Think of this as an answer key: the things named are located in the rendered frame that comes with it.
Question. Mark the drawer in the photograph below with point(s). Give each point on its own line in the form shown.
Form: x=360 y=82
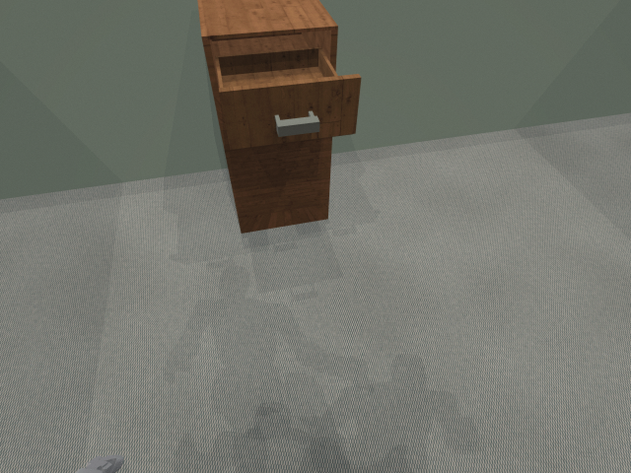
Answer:
x=254 y=87

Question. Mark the cabinet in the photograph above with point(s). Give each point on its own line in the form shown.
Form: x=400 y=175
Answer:
x=283 y=184

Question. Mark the handle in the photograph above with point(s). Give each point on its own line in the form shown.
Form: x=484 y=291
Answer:
x=296 y=126

